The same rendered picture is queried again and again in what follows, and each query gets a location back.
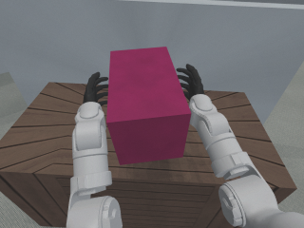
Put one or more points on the robot right upper arm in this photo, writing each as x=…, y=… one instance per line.
x=248, y=202

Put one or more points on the pedestal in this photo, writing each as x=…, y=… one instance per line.
x=36, y=165

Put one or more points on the robot left hand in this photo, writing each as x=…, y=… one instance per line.
x=91, y=89

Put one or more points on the left robot forearm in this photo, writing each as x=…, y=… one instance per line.
x=89, y=153

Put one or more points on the right robot forearm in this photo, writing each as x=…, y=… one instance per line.
x=228, y=159

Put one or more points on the robot right hand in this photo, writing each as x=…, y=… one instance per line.
x=194, y=86

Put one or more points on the robot left upper arm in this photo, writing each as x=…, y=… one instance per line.
x=99, y=212

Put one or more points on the carton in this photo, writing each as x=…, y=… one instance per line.
x=147, y=113

